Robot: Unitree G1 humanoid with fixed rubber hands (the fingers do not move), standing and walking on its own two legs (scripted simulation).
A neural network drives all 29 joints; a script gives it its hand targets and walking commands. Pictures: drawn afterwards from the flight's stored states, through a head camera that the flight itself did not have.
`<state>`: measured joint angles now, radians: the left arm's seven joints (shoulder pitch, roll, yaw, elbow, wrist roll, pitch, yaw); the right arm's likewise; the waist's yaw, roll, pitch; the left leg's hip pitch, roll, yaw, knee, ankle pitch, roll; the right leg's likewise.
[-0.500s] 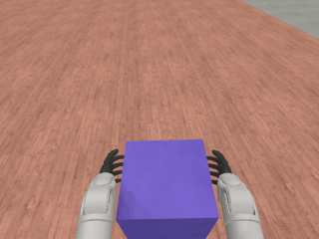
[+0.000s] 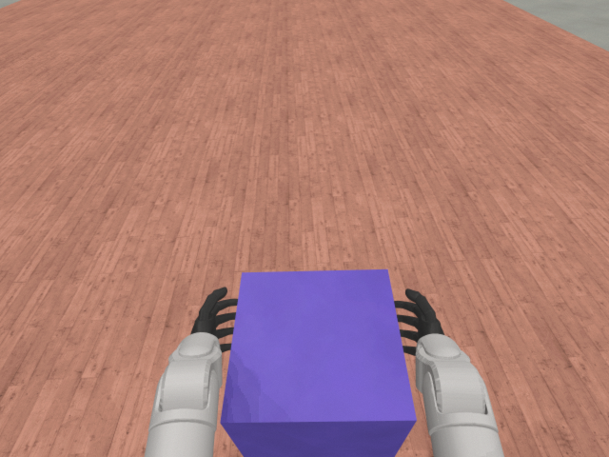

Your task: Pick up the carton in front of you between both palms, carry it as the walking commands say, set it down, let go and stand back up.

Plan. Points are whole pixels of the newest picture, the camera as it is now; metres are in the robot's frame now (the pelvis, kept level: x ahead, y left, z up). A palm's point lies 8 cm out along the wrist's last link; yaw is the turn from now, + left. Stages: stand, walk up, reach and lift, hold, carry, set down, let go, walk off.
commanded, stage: set down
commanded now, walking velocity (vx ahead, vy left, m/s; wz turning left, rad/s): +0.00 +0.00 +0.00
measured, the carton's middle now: (317, 374) +0.28 +0.00 -0.06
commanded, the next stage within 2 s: none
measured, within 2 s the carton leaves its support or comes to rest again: neither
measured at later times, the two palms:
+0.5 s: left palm (219, 362) +0.31 +0.16 -0.07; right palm (401, 346) +0.34 -0.14 -0.08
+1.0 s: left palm (249, 379) +0.36 +0.14 -0.24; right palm (395, 370) +0.38 -0.16 -0.25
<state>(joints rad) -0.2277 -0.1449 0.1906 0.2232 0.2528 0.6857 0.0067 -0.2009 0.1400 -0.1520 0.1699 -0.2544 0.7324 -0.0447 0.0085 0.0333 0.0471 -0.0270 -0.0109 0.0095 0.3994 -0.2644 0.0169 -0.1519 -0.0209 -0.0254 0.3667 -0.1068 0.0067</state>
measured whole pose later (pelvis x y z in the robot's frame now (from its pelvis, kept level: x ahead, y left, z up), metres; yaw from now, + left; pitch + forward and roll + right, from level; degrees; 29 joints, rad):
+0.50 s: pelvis -0.04 -0.03 -0.04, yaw +6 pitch +9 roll +0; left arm -0.62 -0.19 0.57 0.61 0.46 0.31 -0.03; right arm -0.62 0.19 -0.51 0.60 -0.46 0.34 0.00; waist 0.00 0.04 0.12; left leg -0.59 -0.05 -0.10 0.78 -0.34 -0.02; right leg -0.67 0.05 0.04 0.73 -0.21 -0.02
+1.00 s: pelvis -0.05 -0.02 -0.17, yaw +7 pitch +40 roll +2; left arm -0.73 -0.16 0.46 0.61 0.22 0.20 0.09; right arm -0.74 0.04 -0.42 0.62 -0.26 0.23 -0.01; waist -0.03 0.06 -0.20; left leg -1.54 -0.12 -0.07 1.36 -0.52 -0.03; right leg -1.63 0.06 0.08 1.31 -0.37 0.02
